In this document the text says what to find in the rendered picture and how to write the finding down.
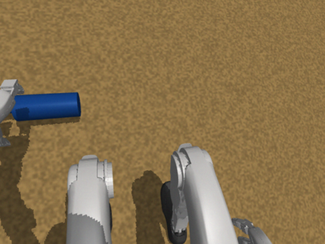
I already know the right robot hand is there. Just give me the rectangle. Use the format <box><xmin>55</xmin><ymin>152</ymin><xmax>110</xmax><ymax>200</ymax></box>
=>
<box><xmin>232</xmin><ymin>218</ymin><xmax>272</xmax><ymax>244</ymax></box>

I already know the bottle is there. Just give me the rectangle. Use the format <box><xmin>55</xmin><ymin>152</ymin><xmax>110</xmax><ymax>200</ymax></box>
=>
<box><xmin>10</xmin><ymin>92</ymin><xmax>81</xmax><ymax>121</ymax></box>

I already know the right robot foot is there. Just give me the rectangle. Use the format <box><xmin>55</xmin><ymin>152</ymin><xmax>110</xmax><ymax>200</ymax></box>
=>
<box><xmin>160</xmin><ymin>181</ymin><xmax>187</xmax><ymax>244</ymax></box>

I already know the left robot hand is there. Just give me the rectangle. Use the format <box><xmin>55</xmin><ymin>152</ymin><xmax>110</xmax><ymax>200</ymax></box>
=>
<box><xmin>0</xmin><ymin>79</ymin><xmax>24</xmax><ymax>147</ymax></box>

